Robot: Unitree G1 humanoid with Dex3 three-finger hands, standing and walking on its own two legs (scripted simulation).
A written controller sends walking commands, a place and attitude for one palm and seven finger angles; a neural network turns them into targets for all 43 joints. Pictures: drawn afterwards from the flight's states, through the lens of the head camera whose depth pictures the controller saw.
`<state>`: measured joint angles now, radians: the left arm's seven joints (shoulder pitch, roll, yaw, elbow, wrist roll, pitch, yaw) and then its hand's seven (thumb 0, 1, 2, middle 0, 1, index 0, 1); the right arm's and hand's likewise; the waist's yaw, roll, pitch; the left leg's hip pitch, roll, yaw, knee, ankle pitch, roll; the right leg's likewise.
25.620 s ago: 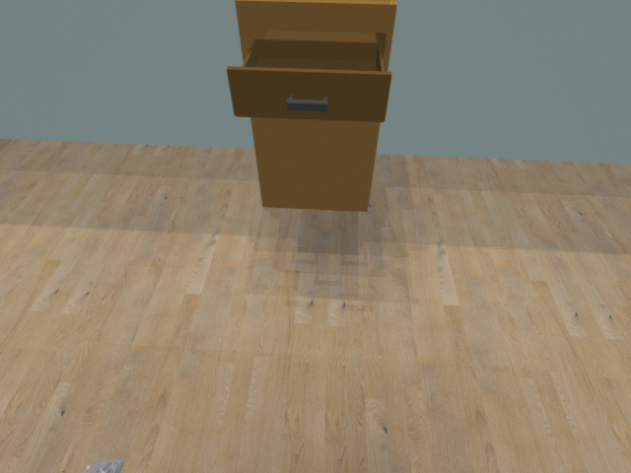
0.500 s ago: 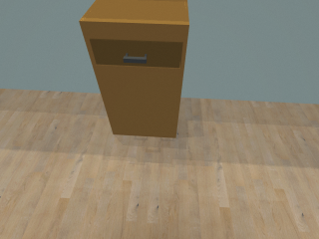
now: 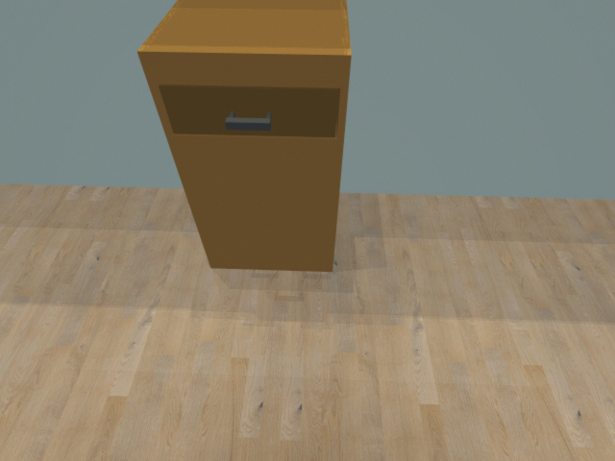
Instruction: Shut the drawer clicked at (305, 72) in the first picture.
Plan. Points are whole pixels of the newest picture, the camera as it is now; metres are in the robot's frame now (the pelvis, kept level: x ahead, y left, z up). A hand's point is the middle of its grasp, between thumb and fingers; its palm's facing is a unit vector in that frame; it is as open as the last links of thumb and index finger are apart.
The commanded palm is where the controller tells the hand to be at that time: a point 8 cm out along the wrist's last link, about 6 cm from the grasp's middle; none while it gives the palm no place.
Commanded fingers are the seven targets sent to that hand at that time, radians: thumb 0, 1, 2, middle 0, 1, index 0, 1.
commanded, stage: look to check the result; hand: left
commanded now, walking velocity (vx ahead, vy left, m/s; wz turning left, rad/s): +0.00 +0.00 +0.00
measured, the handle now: (249, 119) +0.90 +0.20 -0.06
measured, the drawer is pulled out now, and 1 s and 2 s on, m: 0.00 0.00 0.00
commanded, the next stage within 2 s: stand and wait in 0.50 s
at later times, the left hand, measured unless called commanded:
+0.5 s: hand out of the picture +0.07 +0.21 -0.16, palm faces +0.00 -0.96 -0.29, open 7.4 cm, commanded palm none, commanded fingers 0.00 0.90 0.90 -0.20 -0.30 -0.20 -0.30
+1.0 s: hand out of the picture +0.10 +0.22 -0.16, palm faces -0.01 -0.95 -0.32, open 7.4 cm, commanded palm none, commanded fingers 0.00 0.90 0.90 -0.20 -0.30 -0.20 -0.30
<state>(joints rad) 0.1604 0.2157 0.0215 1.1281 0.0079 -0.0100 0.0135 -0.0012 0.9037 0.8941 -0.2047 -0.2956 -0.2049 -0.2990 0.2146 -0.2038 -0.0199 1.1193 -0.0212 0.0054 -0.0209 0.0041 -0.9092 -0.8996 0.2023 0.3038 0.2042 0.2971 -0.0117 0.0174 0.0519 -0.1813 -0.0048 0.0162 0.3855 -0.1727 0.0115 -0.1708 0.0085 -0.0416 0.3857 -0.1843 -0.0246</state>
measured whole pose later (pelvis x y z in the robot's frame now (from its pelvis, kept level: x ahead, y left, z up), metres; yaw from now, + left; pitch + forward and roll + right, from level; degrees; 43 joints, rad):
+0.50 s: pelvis +0.02 -0.01 +0.00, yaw +0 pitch -2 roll +0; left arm 0.14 0.26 0.02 1.15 0.01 -0.01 0.01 0.00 0.90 0.89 -0.20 -0.29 -0.20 -0.30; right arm 0.16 -0.26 -0.02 1.13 -0.02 0.01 -0.02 0.01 -0.91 -0.90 0.20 0.30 0.20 0.30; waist 0.00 0.02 0.06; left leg -0.14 0.01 0.01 0.34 -0.18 0.00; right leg -0.12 0.02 -0.04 0.34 -0.19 -0.04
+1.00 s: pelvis +0.03 -0.01 +0.00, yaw +0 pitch -1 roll +0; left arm 0.12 0.29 0.02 1.14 0.01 -0.02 0.01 0.00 0.90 0.89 -0.21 -0.30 -0.21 -0.30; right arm 0.15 -0.29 -0.01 1.13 -0.02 0.00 -0.02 0.01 -0.91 -0.90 0.20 0.30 0.21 0.30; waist -0.01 0.02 0.05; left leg -0.11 0.01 0.02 0.31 -0.18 -0.01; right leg -0.10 0.03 -0.04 0.31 -0.19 -0.04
